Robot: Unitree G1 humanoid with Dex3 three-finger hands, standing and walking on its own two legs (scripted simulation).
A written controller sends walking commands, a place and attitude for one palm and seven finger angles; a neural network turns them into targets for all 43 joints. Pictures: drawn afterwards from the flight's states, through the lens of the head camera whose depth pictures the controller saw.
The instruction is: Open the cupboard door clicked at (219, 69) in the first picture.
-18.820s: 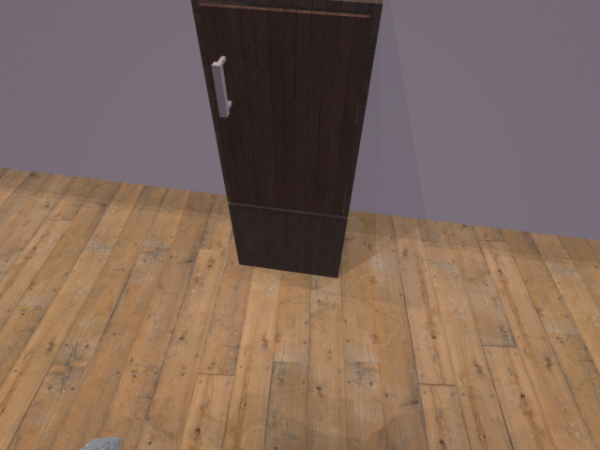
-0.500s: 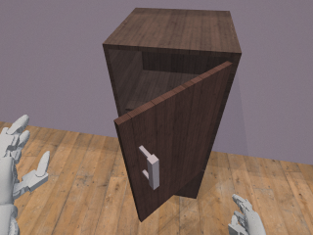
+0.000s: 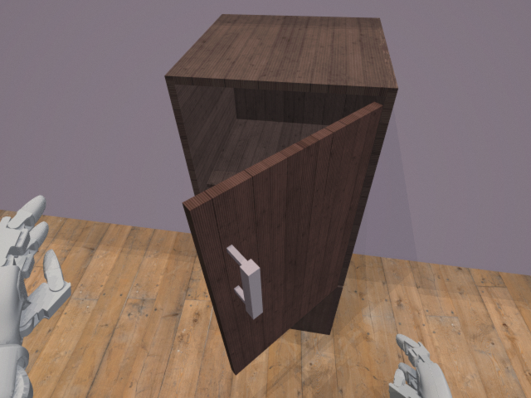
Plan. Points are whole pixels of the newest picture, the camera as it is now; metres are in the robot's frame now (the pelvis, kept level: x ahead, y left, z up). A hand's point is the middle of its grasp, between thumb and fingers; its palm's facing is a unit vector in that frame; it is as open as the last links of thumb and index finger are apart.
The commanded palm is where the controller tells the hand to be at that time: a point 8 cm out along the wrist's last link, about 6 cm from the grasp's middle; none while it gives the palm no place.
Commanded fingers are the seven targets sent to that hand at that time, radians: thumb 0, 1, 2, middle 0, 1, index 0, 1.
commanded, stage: step back with the hand held close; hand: left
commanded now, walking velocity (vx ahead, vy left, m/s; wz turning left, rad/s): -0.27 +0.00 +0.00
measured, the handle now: (244, 282) +0.28 +0.08 +0.04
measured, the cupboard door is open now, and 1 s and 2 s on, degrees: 50 50 50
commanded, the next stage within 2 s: stop stepping back and stand still in 1.06 s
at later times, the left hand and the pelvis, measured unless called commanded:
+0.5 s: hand (30, 320) +0.15 +0.28 +0.15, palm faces +0.37 -0.79 -0.50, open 7.4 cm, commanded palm +0.09 +0.32 +0.17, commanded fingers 0.00 0.90 0.90 -0.20 -0.30 -0.20 -0.30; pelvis -0.06 +0.02 -0.01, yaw -2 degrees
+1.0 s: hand out of the picture +0.05 +0.29 +0.16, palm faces +0.46 -0.76 -0.46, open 7.4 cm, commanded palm +0.00 +0.32 +0.17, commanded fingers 0.00 0.90 0.90 -0.20 -0.30 -0.20 -0.30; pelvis -0.15 +0.02 -0.02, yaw +0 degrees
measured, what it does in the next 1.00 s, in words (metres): walks backwards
